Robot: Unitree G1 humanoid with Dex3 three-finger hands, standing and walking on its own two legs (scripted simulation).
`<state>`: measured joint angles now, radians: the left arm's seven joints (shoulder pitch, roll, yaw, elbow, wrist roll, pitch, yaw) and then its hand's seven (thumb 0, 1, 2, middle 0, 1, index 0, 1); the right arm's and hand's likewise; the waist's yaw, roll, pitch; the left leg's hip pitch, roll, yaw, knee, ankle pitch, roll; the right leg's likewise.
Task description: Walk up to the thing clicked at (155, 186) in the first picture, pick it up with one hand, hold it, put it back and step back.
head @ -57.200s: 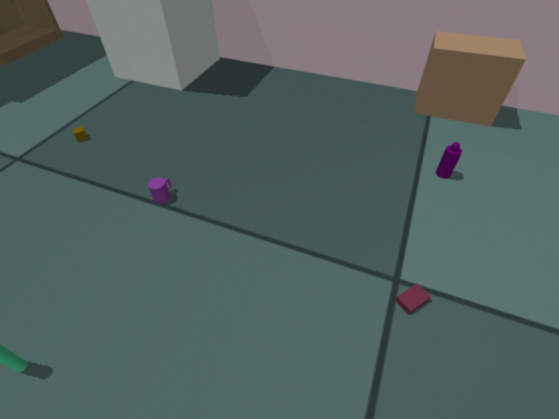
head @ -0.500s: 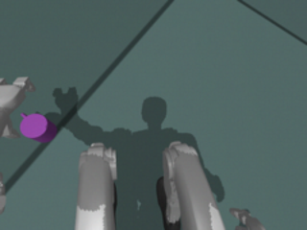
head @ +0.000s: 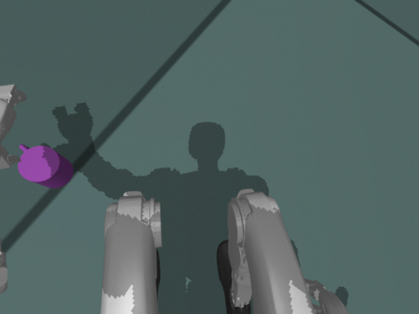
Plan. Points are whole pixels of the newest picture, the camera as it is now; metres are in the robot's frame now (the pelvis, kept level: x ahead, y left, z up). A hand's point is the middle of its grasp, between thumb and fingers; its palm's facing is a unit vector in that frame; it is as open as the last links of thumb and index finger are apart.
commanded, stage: home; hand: left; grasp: from above
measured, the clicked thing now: (43, 163) +0.40 +0.40 -0.30
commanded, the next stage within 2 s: none
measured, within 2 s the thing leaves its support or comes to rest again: neither
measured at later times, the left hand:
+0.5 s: hand out of the picture +0.25 +0.29 +0.10, palm faces -0.08 -0.82 -0.57, open 8.2 cm
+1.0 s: hand out of the picture +0.22 +0.21 +0.30, palm faces +0.23 -0.95 -0.21, open 7.4 cm
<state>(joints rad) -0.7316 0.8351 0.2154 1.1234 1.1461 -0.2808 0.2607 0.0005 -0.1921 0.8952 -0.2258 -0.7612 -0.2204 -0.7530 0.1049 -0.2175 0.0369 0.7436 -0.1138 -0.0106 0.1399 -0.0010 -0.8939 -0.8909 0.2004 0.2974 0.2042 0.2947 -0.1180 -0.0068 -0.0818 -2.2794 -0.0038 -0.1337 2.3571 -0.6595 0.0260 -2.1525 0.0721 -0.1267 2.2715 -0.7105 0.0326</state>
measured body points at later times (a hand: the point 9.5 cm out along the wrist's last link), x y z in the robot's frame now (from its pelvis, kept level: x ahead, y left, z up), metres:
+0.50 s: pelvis +0.01 +0.00 +0.19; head +0.15 +0.05 +0.62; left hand +0.25 +0.33 +0.13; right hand +0.25 -0.22 +0.10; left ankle +0.08 +0.12 -0.32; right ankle +0.10 -0.12 -0.31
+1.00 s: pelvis +0.08 +0.00 +0.36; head +0.10 +0.02 +0.80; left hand +0.20 +0.26 +0.32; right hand +0.26 -0.21 +0.28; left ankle +0.08 +0.11 -0.31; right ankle +0.09 -0.12 -0.31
